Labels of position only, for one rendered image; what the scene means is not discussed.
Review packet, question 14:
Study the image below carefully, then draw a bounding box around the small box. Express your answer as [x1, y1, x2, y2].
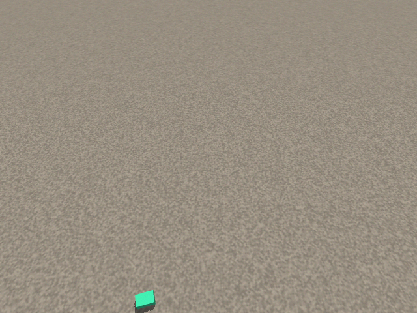
[135, 290, 156, 309]

